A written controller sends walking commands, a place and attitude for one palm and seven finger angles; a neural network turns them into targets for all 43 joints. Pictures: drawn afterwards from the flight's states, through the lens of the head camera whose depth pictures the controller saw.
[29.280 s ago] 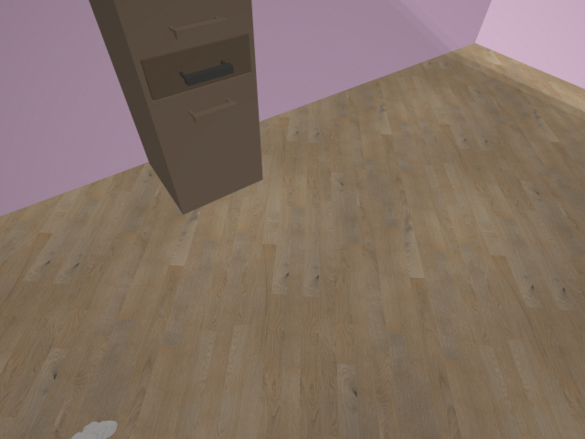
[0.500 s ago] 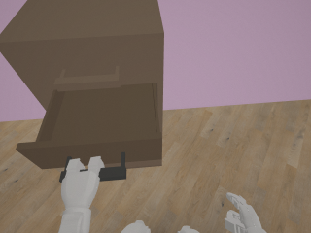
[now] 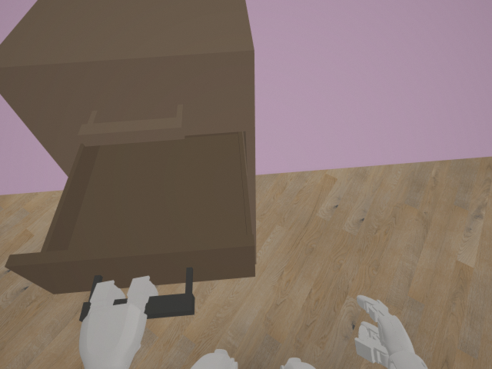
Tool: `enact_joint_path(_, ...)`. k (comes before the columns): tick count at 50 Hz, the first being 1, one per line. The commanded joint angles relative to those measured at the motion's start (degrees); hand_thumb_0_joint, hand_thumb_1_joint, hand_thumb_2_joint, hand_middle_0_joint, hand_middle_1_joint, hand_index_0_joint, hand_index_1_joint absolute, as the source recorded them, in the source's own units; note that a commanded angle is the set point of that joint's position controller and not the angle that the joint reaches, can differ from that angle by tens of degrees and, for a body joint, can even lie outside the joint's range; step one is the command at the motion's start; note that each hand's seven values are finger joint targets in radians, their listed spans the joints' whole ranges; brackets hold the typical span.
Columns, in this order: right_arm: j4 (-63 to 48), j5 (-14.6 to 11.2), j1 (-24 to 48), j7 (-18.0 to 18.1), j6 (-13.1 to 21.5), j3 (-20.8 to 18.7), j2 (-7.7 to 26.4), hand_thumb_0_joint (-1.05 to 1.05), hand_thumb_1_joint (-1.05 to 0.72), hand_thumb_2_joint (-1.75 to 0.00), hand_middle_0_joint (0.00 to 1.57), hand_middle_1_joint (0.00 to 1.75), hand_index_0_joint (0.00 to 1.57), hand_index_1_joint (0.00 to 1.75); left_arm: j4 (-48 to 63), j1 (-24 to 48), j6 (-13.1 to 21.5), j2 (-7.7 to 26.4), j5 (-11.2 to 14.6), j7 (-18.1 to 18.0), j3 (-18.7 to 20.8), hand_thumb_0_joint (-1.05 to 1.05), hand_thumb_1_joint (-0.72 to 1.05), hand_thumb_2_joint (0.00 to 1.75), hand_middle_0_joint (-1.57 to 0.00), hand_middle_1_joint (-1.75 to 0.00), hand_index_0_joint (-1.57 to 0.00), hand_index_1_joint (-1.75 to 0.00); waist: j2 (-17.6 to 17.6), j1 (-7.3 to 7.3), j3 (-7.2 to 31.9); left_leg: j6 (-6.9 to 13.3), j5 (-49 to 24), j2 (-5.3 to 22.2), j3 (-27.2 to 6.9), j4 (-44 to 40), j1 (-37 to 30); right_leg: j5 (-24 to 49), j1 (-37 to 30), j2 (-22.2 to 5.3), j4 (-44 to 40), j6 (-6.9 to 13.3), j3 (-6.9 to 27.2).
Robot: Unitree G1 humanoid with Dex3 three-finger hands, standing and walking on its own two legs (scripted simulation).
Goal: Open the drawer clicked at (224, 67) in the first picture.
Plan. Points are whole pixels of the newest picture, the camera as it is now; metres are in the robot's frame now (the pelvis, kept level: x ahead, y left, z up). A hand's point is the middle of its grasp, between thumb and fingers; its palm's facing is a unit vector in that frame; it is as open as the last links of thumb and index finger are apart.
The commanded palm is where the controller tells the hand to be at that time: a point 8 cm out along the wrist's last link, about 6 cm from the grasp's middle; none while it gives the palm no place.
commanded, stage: pull the drawer open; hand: left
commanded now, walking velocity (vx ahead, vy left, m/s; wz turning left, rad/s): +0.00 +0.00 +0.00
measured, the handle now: (141, 293) +0.24 +0.20 -0.03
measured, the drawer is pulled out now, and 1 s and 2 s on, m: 0.26 0.30 0.30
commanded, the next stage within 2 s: open the thumb to release the handle in 0.50 s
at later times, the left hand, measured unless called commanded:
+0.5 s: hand (126, 368) +0.14 +0.20 -0.05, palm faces -0.12 -0.14 -0.98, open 6.6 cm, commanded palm +0.08 +0.20 +0.00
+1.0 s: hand (118, 366) +0.14 +0.21 -0.05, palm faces -0.09 -0.12 -0.99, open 10.2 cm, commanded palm +0.11 +0.21 +0.00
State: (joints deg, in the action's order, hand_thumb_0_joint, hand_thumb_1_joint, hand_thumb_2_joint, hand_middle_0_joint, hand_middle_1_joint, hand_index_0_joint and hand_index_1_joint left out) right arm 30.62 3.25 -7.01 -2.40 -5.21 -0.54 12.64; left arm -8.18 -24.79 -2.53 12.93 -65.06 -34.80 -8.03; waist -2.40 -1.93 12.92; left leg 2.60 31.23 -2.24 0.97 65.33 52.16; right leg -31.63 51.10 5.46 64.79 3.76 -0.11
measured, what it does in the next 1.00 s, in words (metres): stands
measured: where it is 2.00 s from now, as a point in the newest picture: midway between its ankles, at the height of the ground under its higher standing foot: outside the picture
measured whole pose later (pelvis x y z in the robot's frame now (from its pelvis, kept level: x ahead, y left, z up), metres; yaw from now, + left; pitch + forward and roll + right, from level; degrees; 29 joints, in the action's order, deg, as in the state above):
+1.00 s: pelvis -0.01 -0.02 -0.01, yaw +1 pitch +19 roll +1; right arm 30.1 4.1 -7.0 -1.5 -4.0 -0.2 12.5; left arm -4.7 -30.9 4.1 15.8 -62.8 -33.4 -3.2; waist -2.7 -3.0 13.3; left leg 1.1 30.9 -2.2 0.0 67.5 55.6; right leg -32.0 54.8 5.4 67.8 5.3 -1.4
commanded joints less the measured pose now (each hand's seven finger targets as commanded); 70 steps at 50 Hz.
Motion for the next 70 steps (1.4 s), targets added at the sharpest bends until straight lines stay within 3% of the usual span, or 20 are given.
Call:
enact_joint_path(1,-10.33,-0.25,5.76,0.02,3.38,-1.48,5.47,0.0,-0.9,-0.9,0.2,0.3,0.2,0.3,9.1,-12.69,1.57,6.47,2.06,-1.12,4.91,0.0,0.9,0.9,-0.4,-1.35,-0.4,-1.35,3.41,-1.95,10.62,-0.47,-20.56,0.22,-2.61,-6.91,-10.43,26.77,-8.77,-2.27,-9.21,0.71,2.37)
enact_joint_path(5,-10.5,0.04,6.24,0.03,3.4,-1.34,5.25,0.0,-0.9,-0.9,0.2,0.3,0.2,0.3,9.64,-12.68,2.84,7.09,1.46,-1.1,5.68,0.0,0.9,0.9,-0.4,-1.35,-0.4,-1.35,4.12,-1.82,8.68,-0.42,-17.37,-0.01,-2.51,-6.17,-8.31,24.35,-7.28,-2.36,-9.07,0.56,3.08)
enact_joint_path(10,-11.67,0.31,6.43,-0.38,3.86,-1.19,5.03,0.0,-0.9,-0.9,0.2,0.3,0.2,0.3,12.48,-16.69,4.17,6.35,1.46,-0.71,4.8,0.0,0.9,0.9,-0.4,-1.35,-0.4,-1.35,1.72,-2.36,9.86,-0.36,-17.61,-0.16,-2.28,-5.5,-8.95,23.56,-6.5,-2.44,-8.53,0.73,2.92)
enact_joint_path(12,-11.82,0.49,6.4,-0.43,4.01,-0.94,4.98,0.0,-0.9,-0.9,0.2,0.3,0.2,0.3,12.8,-17.6,4.68,7.34,1.66,-0.45,5.72,0.0,0.9,0.9,-0.4,-1.35,-0.4,-1.35,3.26,-2.3,10.58,-0.31,-16.97,-0.14,-2.17,-4.94,-8.34,23.25,-6.27,-2.6,-8.39,0.6,3.24)
enact_joint_path(13,-11.98,0.39,6.56,-0.31,4.06,-0.94,4.8,0.0,-0.9,-0.9,0.2,0.3,0.2,0.3,12.49,-18.5,4.91,6.47,1.94,-0.22,5.1,0.0,0.9,0.9,-0.4,-1.35,-0.4,-1.35,3.45,-2.09,8.59,-0.16,-16.23,-0.21,-2.2,-5.01,-7.34,23.45,-6.47,-2.64,-8.78,0.63,3.06)
enact_joint_path(19,-12.15,0.93,6.74,-0.55,4.38,-0.89,4.66,0.0,-0.9,-0.9,0.2,0.3,0.2,0.3,14.62,-21.27,7.26,8.21,1.9,0.14,7.14,0.0,0.9,0.9,-0.4,-1.35,-0.4,-1.35,3.65,-2.56,9.43,-0.32,-15.99,-0.45,-2.18,-3.73,-6.54,23.65,-5.27,-2.81,-8.13,0.78,4.78)
enact_joint_path(21,-12.61,0.85,6.92,-0.67,4.57,-0.8,4.26,0.0,-0.9,-0.9,0.2,0.3,0.2,0.3,15.07,-25.6,7.98,7.84,2.4,0.38,7.57,0.0,0.9,0.9,-0.4,-1.35,-0.4,-1.35,1.84,-3.63,10.61,-0.26,-17.2,-0.55,-2.01,-4.22,-6.56,25.11,-7.27,-2.74,-7.88,1.14,4.27)
enact_joint_path(23,-12.81,0.78,6.9,-0.95,4.47,-0.87,4.1,0.0,-0.9,-0.9,0.2,0.3,0.2,0.3,15.35,-27.97,8.38,6.68,2.87,1.05,6.24,0.0,0.9,0.9,-0.4,-1.35,-0.4,-1.35,2.97,-3.57,9.51,-0.17,-17.35,-0.63,-1.93,-4.06,-6.06,26.5,-7.75,-2.88,-8.09,1.01,4.49)
enact_joint_path(27,-12.35,1.08,7.31,-0.99,4.58,-0.7,3.6,0.0,-0.9,-0.9,0.2,0.3,0.2,0.3,14.74,-30.46,9.77,8.47,3.24,1.26,9.08,0.0,0.9,0.9,-0.4,-1.35,-0.4,-1.35,4.69,-4.05,10.03,-0.37,-16.73,-0.85,-1.69,-3.44,-3.89,29.7,-9.55,-3.4,-8.2,0.76,6.81)
enact_joint_path(29,-12.3,1.3,7.25,-1.28,4.5,-1.0,3.87,0.0,-0.9,-0.9,0.2,0.3,0.2,0.3,15.63,-30.23,10.17,8.05,2.75,1.13,8.49,0.0,0.9,0.9,-0.4,-1.35,-0.4,-1.35,2.95,-3.88,9.27,-0.42,-16.91,-0.78,-1.75,-3.58,-4.62,28.35,-7.92,-3.16,-8.07,1.08,6.32)
enact_joint_path(30,-10.31,1.74,6.73,-0.77,3.52,-1.41,5.9,0.0,-0.9,-0.9,0.2,0.3,0.2,0.3,15.83,-8.53,9.6,12.36,0.66,-0.5,10.27,0.0,0.9,0.9,-0.4,-1.35,-0.4,-1.35,4.42,1.25,6.37,-0.06,-13.71,-0.17,-2.52,-1.34,-2.52,24.6,-1.41,-3.6,-7.54,0.37,6.72)
enact_joint_path(32,-10.4,2.34,5.79,0.06,4.44,-1.87,5.37,0.0,-0.9,-0.9,0.2,0.3,0.2,0.3,14.24,-11.1,9.71,12.04,-0.35,-2.34,12.7,0.0,0.76,0.84,-0.39,-1.34,-0.39,-1.34,2.45,-1.24,10.76,-0.28,-12.81,-0.14,-1.93,-0.78,-3.14,21.38,-1.99,-3.3,-6.92,0.41,6.4)
enact_joint_path(33,-10.32,2.08,5.67,0.23,4.74,-1.96,5.09,0.0,-0.9,-0.9,0.2,0.3,0.2,0.3,12.37,-13.27,9.4,10.25,0.35,-2.43,11.75,0.0,0.69,0.81,-0.38,-1.33,-0.38,-1.33,2.13,-1.26,10.6,-0.15,-13.32,-0.21,-1.87,-1.08,-3.23,22.79,-3.19,-3.32,-6.97,0.49,5.26)
enact_joint_path(37,-10.17,1.47,5.14,0.47,4.56,-2.33,5.59,0.0,-0.9,-0.9,0.2,0.3,0.2,0.3,13.57,-12.38,7.55,10.62,2.34,-2.15,11.6,0.0,0.41,0.69,-0.36,-1.3,-0.36,-1.3,2.96,-1.21,14.98,-0.16,-15.35,-0.19,-1.86,-1.78,-5.66,24.42,-4.94,-3.36,-6.98,0.1,4.61)
enact_joint_path(41,-10.05,0.76,5.71,1.22,4.26,-2.01,5.46,0.0,-0.9,-0.9,0.2,0.3,0.2,0.3,12.0,-12.46,6.39,10.03,3.41,-1.03,10.21,0.0,0.13,0.57,-0.35,-1.27,-0.35,-1.27,5.3,-0.78,12.81,0.17,-14.39,-0.3,-1.76,-3.04,-3.8,25.64,-8.35,-3.68,-8.61,-0.16,4.73)
enact_joint_path(50,-9.95,0.67,6.11,1.1,4.2,-1.92,5.5,0.0,-0.9,-0.9,0.2,0.3,0.2,0.3,10.7,-12.46,7.27,9.76,2.99,-0.39,8.92,0.0,-0.5,0.3,-0.3,-1.2,-0.3,-1.2,3.56,-0.98,9.2,0.23,-11.06,-0.17,-1.58,-3.92,-3.49,19.32,-6.51,-3.66,-10.45,0.03,5.22)
enact_joint_path(59,-10.78,0.93,6.08,0.61,4.11,-1.95,5.8,0.0,-0.9,-0.9,0.2,0.3,0.2,0.3,11.68,-11.7,7.06,8.92,2.56,-0.58,7.76,0.0,-0.5,0.3,-0.3,-1.2,-0.3,-1.2,2.81,-0.98,9.72,0.21,-10.29,0.11,-1.98,-4.47,-5.21,14.98,-3.61,-3.32,-10.11,0.3,3.67)
enact_joint_path(60,-10.3,0.85,6.0,0.79,4.07,-1.95,5.77,0.0,-0.9,-0.9,0.2,0.3,0.2,0.3,9.03,-10.18,6.84,8.18,2.25,-0.58,7.16,0.0,-0.5,0.3,-0.3,-1.2,-0.3,-1.2,3.9,-0.15,7.56,0.25,-9.46,0.15,-2.17,-3.99,-3.62,14.36,-2.45,-3.26,-9.91,0.21,3.24)
enact_joint_path(63,-10.17,0.83,6.25,1.1,4.02,-2.0,6.01,0.0,-0.9,-0.9,0.2,0.3,0.2,0.3,8.66,-7.12,6.74,9.16,1.87,-1.07,7.95,0.0,-0.5,0.3,-0.3,-1.2,-0.3,-1.2,4.0,-0.18,7.33,0.27,-8.11,0.25,-2.3,-3.78,-2.64,12.54,-1.96,-3.32,-10.04,0.2,3.85)
enact_joint_path(70,-9.5,0.18,5.82,1.84,3.93,-2.24,6.21,0.0,-0.9,-0.9,0.2,0.3,0.2,0.3,8.47,0.2,3.89,8.53,1.73,-1.67,5.89,0.0,-0.5,0.3,-0.3,-1.2,-0.3,-1.2,2.94,0.65,8.93,0.41,-6.98,0.57,-2.2,-4.61,-4.76,9.26,-1.45,-3.4,-11.17,-0.13,3.13)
